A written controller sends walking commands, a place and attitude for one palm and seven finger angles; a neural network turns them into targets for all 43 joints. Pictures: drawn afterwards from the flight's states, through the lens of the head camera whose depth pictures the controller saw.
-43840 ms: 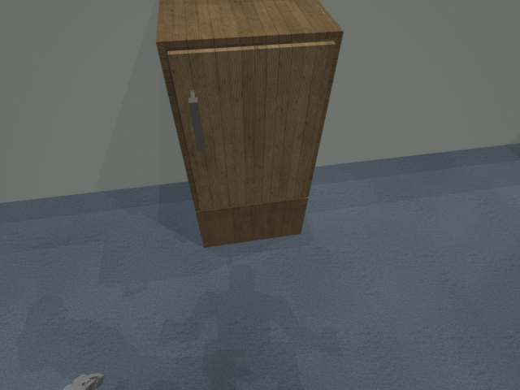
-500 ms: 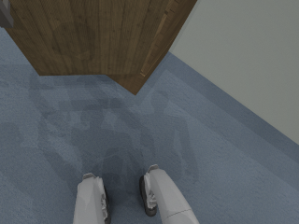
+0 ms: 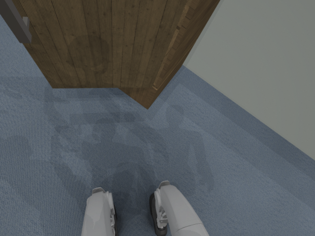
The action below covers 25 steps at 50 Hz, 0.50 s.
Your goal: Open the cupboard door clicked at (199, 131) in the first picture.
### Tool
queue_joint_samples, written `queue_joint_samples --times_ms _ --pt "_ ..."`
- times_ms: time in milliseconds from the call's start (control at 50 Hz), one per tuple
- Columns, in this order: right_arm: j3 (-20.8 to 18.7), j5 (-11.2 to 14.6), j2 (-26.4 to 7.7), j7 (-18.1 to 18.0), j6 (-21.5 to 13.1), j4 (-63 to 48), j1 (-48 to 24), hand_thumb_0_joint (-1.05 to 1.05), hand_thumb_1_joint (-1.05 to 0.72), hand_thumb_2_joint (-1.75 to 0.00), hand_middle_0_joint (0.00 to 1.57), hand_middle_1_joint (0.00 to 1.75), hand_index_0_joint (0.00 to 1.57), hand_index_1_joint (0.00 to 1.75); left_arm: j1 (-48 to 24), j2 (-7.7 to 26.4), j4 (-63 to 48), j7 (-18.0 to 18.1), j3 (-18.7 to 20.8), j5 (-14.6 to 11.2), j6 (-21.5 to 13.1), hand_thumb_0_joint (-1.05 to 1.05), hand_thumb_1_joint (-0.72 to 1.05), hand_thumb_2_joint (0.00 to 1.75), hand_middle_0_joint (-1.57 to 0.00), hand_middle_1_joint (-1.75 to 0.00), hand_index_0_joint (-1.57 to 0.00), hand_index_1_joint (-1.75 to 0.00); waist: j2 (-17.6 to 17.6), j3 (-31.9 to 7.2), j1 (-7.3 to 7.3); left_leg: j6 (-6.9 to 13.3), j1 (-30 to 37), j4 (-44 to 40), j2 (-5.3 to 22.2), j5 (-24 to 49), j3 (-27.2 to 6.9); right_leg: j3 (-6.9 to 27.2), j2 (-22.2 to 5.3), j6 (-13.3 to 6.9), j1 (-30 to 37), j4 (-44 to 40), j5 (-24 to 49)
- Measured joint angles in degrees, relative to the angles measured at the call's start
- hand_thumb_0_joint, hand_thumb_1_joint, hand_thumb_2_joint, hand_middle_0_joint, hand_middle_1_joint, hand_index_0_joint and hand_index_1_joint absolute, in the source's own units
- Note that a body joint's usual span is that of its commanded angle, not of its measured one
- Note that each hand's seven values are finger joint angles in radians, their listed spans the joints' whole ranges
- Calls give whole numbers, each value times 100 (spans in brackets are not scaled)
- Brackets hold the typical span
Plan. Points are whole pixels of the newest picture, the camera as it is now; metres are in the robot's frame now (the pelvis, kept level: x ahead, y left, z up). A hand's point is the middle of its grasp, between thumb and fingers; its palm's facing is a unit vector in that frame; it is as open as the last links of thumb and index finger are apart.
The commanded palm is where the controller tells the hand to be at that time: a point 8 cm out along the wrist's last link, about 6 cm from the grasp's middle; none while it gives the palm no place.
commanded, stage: slide the fingers in behind the handle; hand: left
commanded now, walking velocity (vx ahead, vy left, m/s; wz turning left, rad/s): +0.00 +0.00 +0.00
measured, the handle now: (9, 2) +0.60 +0.24 +0.07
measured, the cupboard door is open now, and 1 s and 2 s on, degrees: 41 41 40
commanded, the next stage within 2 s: close the thumb around the handle in 1.70 s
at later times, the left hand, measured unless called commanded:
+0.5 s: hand out of the picture +0.55 +0.28 +0.07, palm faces +0.01 -1.00 -0.02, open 13.9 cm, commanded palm +0.56 +0.29 +0.07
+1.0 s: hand out of the picture +0.56 +0.26 +0.07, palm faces +0.02 -1.00 -0.02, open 13.9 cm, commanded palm +0.56 +0.26 +0.07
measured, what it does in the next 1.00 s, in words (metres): stands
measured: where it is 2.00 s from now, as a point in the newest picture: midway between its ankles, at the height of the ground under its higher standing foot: (135, 226)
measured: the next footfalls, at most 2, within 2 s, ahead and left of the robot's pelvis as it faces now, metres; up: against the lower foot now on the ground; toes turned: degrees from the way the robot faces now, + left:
none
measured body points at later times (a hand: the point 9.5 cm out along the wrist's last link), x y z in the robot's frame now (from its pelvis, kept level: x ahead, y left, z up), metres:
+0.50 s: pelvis -0.01 +0.00 -0.01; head +0.19 +0.05 +0.39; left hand +0.55 +0.33 +0.07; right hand -0.02 -0.27 -0.09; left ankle +0.02 +0.09 -0.62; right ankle +0.02 -0.15 -0.62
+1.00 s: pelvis +0.00 +0.00 +0.00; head +0.19 +0.06 +0.40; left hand +0.55 +0.32 +0.07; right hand -0.02 -0.26 -0.09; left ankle +0.02 +0.09 -0.62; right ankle +0.02 -0.15 -0.62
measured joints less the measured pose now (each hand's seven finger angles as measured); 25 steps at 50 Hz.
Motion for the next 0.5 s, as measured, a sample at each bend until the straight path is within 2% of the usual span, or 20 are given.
queue_joint_samples --times_ms 100,200,340,400,500 --pt "28 40 24 1 24 72 25 0 -91 -90 20 30 20 30 -29 22 67 -124 -44 -99 7 -1 -50 30 -30 -120 -30 -120 6 -1 65 -13 -18 14 -4 16 -13 -12 -3 -17 -24 38 -2" --pt "37 45 20 -27 -12 122 36 0 -90 -90 20 30 20 30 -139 -29 141 -91 -237 -103 40 -1 -50 30 -30 -120 -30 -120 5 -11 76 -28 -88 59 -24 34 -48 -45 -19 -32 -86 100 -9" --pt "48 18 -23 -57 -80 122 -20 0 -90 -90 20 30 20 30 -363 -120 209 89 -302 -8 35 -1 -50 30 -30 -120 -30 -120 -4 -24 -35 -31 -244 169 -24 36 -68 -60 -19 -40 -241 219 -17" --pt "43 3 -31 -52 -91 85 -32 0 -91 -90 20 30 20 30 -364 -115 164 163 -215 56 55 -1 -50 30 -30 -120 -30 -120 7 -8 -88 -25 -288 208 -4 26 -54 -43 -1 -35 -294 251 -12" --pt "43 4 -3 -28 -84 76 12 0 -91 -90 20 30 20 30 -328 -102 127 240 -164 83 81 -1 -50 30 -30 -120 -31 -120 17 24 -106 -11 -294 208 14 22 -15 -2 14 -21 -320 254 2"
